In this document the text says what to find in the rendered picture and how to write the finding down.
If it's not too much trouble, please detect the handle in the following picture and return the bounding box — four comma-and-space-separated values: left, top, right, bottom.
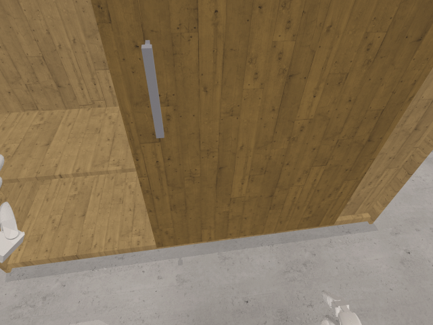
141, 40, 164, 138

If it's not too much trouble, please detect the robot left hand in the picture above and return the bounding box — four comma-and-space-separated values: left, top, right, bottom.
0, 154, 25, 263

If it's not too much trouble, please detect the robot right hand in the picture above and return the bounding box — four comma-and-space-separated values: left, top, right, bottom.
321, 290, 362, 325

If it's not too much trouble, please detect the wardrobe door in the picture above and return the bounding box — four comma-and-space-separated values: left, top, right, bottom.
91, 0, 433, 248
339, 68, 433, 217

